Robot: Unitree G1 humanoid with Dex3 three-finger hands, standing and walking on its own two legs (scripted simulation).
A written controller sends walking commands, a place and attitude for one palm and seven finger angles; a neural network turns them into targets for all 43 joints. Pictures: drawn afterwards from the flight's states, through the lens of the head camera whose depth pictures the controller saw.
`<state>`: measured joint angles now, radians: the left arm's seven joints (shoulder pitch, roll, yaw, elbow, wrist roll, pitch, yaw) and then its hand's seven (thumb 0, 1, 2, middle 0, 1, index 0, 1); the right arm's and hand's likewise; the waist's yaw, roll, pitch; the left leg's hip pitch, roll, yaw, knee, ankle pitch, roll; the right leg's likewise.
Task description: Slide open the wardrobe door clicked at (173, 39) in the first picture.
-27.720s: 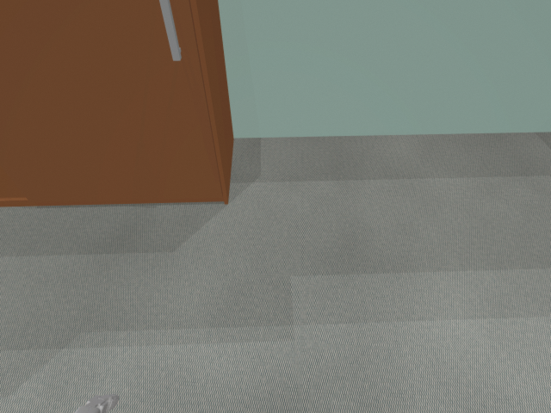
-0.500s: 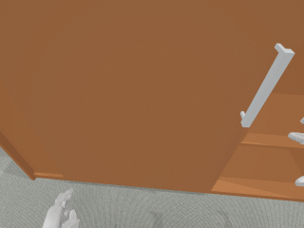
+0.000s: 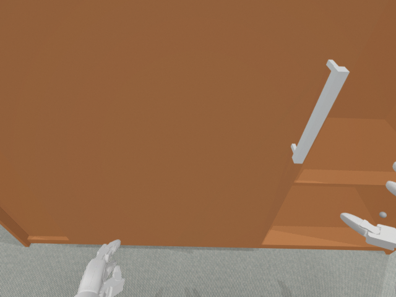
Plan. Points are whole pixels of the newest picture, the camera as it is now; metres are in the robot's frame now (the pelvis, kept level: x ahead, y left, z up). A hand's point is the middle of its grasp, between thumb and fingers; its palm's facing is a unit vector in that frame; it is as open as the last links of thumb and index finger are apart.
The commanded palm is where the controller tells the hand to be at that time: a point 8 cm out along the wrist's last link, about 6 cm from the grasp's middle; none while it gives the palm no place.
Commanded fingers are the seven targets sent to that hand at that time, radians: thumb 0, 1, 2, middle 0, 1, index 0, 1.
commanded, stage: draw the hand back to the body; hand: right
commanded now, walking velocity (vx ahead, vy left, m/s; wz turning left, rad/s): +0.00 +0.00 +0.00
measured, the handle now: (312, 116) +0.49 -0.29 +0.13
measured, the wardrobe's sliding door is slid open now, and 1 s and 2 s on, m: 0.69 0.69 0.69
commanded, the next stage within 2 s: step back with the hand held close in 0.74 s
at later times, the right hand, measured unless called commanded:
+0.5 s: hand (347, 218) +0.20 -0.22 +0.15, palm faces +0.45 +0.81 -0.38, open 7.8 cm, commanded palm +0.16 -0.26 +0.17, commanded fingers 0.00 -0.90 -0.90 0.20 0.30 0.20 0.30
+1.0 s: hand (343, 210) +0.21 -0.22 +0.16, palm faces +0.45 +0.78 -0.44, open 7.4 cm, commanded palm +0.16 -0.25 +0.17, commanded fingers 0.00 -0.90 -0.90 0.20 0.30 0.20 0.30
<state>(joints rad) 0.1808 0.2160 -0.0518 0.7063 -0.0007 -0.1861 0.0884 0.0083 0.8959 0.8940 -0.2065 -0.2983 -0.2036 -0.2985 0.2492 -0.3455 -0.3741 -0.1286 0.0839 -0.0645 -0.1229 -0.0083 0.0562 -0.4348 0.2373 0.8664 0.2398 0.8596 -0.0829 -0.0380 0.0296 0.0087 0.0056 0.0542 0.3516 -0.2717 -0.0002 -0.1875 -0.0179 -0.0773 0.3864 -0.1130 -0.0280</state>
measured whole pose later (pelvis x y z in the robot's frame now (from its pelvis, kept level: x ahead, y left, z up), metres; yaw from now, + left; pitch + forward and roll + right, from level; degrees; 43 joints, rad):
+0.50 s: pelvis +0.02 +0.03 +0.00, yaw +0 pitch -6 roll +0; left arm 0.19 0.24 0.00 0.68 0.01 -0.14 0.08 0.01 0.90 0.89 -0.20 -0.30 -0.20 -0.30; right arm 0.50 -0.34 -0.32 -0.38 0.08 -0.09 -0.11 0.01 -0.79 -0.85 0.21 0.37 0.22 0.36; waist -0.07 -0.06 0.01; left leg 0.07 -0.03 0.05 0.34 -0.30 0.04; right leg -0.13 -0.05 -0.07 0.38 -0.15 0.02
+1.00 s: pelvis +0.02 +0.05 +0.00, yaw -1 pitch -3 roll +0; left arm 0.17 0.24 -0.01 0.64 0.00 -0.05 0.08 0.01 0.90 0.89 -0.20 -0.30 -0.20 -0.30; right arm 0.46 -0.38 -0.37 -0.36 0.07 -0.12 -0.10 0.01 -0.89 -0.90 0.21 0.31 0.21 0.30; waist -0.04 -0.06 0.00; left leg -0.02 -0.05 0.08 0.40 -0.32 0.05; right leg -0.26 -0.07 -0.04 0.51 -0.15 -0.02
